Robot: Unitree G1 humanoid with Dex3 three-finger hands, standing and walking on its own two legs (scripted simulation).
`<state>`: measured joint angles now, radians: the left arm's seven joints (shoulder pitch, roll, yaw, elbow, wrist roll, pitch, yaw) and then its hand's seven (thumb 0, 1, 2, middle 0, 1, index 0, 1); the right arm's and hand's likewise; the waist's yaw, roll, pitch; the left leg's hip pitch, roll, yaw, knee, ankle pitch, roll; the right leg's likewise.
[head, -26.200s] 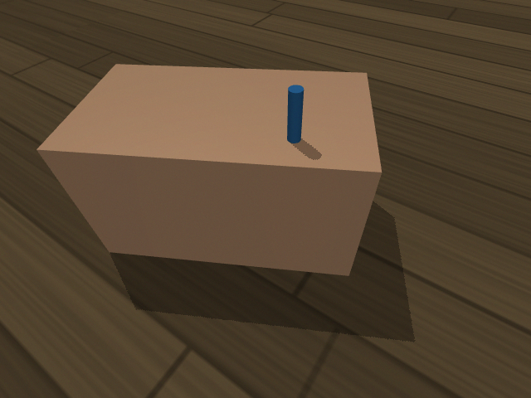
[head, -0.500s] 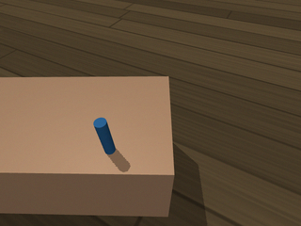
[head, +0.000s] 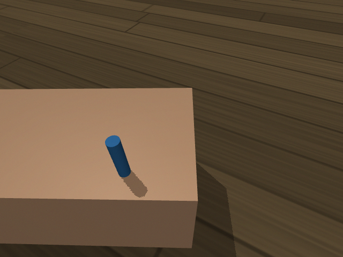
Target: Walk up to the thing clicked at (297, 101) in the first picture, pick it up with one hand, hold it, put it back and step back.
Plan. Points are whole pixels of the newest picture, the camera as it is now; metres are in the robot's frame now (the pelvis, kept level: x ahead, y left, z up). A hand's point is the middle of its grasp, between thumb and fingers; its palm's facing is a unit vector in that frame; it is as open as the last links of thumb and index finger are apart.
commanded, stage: stand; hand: left
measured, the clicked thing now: (119, 157) +0.44 +0.22 -0.10
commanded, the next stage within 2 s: step back in 0.44 s
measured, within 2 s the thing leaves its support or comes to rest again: neither
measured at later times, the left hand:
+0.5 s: hand out of the picture +0.05 +0.25 -0.16, palm faces +0.01 -0.94 -0.34, open 7.4 cm
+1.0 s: hand out of the picture +0.05 +0.30 -0.18, palm faces -0.04 -0.93 -0.37, open 7.4 cm
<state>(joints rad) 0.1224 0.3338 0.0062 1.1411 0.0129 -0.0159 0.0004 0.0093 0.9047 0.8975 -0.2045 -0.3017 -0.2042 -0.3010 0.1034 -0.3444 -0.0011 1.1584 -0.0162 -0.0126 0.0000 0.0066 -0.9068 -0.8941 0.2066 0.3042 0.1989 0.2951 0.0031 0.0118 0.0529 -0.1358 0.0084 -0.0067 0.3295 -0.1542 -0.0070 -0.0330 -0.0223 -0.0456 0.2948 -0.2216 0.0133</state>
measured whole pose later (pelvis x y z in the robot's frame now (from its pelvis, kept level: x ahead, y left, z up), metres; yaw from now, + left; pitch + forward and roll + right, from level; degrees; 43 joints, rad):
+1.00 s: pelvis -0.09 +0.04 -0.02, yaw +0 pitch -1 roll -1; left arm 0.05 0.40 0.06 0.87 0.01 0.06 0.02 0.01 0.91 0.90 -0.20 -0.30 -0.20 -0.30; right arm 0.15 -0.36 -0.05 0.88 -0.03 0.03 -0.01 0.01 -0.90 -0.89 0.21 0.30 0.20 0.30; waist -0.02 -0.03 0.21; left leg -0.34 0.00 0.01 0.64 -0.29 0.05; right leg -0.43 0.10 0.13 1.15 -0.55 0.00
